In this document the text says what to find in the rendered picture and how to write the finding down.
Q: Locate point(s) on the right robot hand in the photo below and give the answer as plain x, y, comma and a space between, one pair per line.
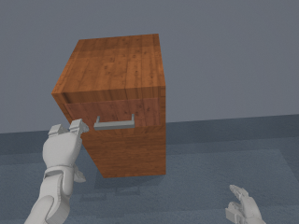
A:
236, 212

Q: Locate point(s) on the handle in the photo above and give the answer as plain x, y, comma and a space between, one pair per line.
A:
113, 125

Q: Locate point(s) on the left robot forearm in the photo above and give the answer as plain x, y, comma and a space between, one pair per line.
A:
52, 205

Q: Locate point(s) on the left robot hand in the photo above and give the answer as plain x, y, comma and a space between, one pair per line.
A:
63, 146

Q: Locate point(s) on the cabinet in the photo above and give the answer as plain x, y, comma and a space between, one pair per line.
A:
112, 69

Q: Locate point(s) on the drawer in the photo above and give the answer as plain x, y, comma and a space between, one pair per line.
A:
146, 111

